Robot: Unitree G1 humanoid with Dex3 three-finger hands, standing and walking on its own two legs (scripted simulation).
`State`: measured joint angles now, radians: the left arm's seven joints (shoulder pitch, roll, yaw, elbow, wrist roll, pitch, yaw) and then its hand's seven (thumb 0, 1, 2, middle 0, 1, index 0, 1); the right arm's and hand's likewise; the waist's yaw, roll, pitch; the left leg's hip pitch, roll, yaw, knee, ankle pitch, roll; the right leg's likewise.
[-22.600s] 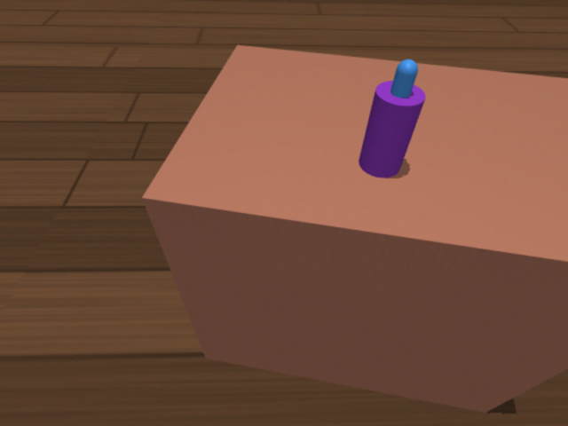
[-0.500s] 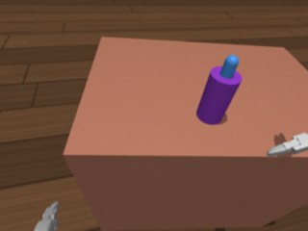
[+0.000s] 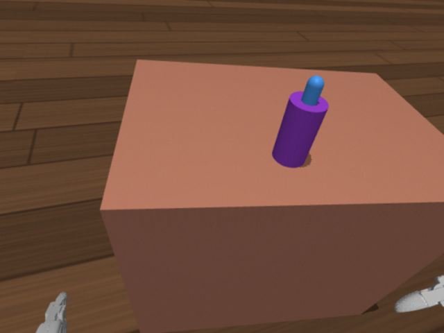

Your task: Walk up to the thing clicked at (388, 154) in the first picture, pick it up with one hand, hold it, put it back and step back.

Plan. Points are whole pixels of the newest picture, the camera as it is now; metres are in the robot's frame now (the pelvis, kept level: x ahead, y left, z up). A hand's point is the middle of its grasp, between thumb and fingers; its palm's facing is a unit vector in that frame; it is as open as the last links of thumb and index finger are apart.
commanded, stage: sink last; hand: right
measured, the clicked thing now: (301, 121) +0.52 -0.20 +0.14
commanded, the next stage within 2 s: home in 0.22 s
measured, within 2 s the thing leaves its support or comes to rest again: neither
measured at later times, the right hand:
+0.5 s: hand (422, 220) +0.22 -0.26 +0.20, palm faces +0.41 +0.83 -0.38, open 17.4 cm
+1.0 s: hand (315, 308) +0.20 -0.19 -0.05, palm faces +0.12 +0.97 -0.22, open 17.4 cm
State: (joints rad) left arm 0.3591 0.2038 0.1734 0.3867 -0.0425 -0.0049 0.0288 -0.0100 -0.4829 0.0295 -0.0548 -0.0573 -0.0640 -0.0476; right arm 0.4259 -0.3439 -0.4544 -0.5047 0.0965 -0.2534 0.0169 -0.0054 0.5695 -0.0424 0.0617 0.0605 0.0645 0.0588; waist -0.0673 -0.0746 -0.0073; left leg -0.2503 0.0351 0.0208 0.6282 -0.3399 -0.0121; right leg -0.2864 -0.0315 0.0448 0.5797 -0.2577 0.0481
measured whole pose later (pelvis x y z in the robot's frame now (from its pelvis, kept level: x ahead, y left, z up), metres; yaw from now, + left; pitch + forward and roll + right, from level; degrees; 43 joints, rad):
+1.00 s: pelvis +0.03 -0.01 +0.01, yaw +1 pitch +0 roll +0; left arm 0.18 0.19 -0.01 0.64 0.01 -0.10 0.07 0.01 0.86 0.88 -0.20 -0.29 -0.20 -0.30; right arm 0.39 -0.18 -0.05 0.28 0.01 -0.16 -0.05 -0.01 0.53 -0.06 0.06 0.06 0.06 0.05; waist -0.01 0.00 0.04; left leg -0.21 0.03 0.01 0.52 -0.31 -0.02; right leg -0.25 -0.04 0.02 0.51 -0.26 0.04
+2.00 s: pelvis +0.01 -0.02 +0.01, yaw +3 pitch -3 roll +0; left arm 0.19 0.38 -0.01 1.06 0.02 0.02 -0.01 0.01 0.90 0.90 -0.20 -0.30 -0.20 -0.30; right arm 0.21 -0.38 0.03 1.06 -0.02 -0.02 0.00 0.00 0.56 -0.04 0.05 0.05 0.05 0.05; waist 0.00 -0.01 0.04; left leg -0.13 0.04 -0.03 0.42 -0.23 -0.04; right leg -0.17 -0.03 -0.02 0.43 -0.20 0.02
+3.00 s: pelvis +0.01 -0.02 +0.02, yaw +3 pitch -3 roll +0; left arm 0.11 0.35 -0.01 1.14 0.01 0.00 -0.01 0.00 0.90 0.90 -0.20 -0.30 -0.20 -0.30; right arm 0.13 -0.36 0.03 1.11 -0.01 -0.01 0.00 0.00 0.52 -0.06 0.06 0.06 0.06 0.05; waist 0.01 -0.01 0.06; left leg -0.09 0.03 -0.03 0.34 -0.20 -0.04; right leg -0.13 -0.04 -0.01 0.35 -0.17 0.03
